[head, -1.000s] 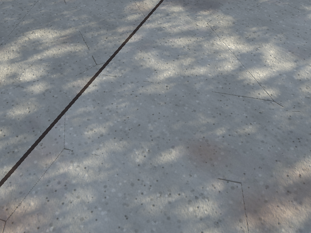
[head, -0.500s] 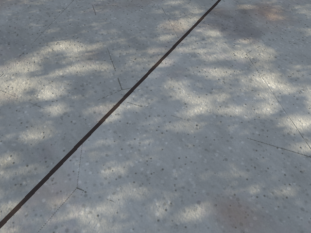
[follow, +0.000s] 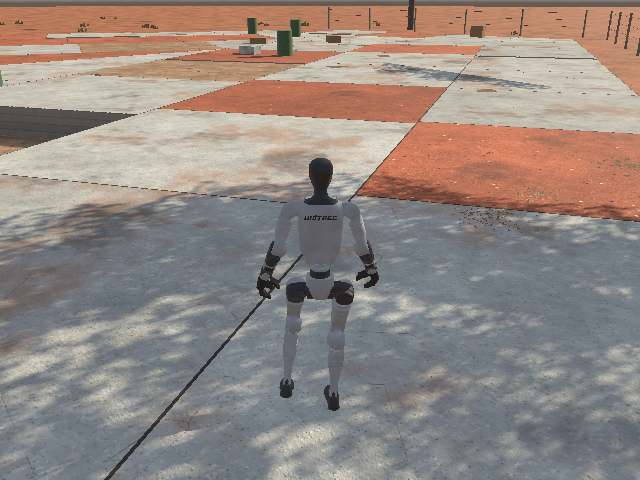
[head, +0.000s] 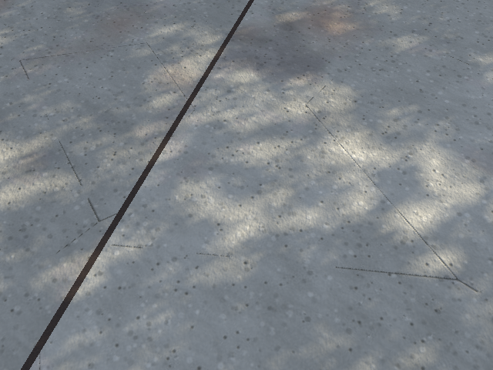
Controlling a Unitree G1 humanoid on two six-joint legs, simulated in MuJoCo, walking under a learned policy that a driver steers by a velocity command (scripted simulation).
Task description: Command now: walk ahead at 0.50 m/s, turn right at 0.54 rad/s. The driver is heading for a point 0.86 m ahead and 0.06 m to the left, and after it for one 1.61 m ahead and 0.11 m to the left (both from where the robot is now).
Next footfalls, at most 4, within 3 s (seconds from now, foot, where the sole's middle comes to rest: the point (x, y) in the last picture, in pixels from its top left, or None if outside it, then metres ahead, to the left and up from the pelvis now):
0.26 left None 0.33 0.15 -0.78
0.78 right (318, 329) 0.57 -0.14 -0.78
1.30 left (230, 237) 0.86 0.12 -0.78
1.76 right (296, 211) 0.96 -0.09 -0.78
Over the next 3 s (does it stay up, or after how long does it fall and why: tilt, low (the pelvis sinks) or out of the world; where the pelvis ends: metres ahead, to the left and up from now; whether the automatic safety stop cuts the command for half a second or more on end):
stays up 0.99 0.02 -0.01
